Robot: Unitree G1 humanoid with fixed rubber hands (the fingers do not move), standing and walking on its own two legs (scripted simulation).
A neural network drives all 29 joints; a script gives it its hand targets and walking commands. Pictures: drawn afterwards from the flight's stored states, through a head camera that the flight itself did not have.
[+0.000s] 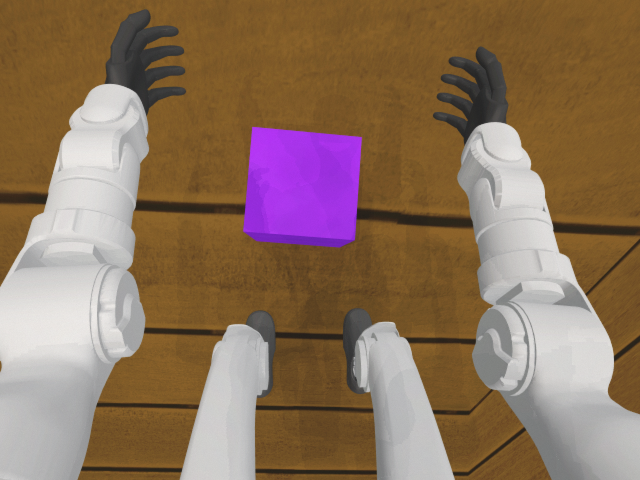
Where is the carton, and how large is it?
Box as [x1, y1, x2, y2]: [243, 127, 361, 247]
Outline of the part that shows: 252,127 243,231 254,239 261,241 339,247 353,240 355,231 361,137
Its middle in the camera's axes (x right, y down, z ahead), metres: -0.04 -0.11 +0.85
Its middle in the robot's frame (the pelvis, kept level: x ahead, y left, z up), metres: +0.51 +0.01 -0.51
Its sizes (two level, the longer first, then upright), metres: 0.210 0.200 0.250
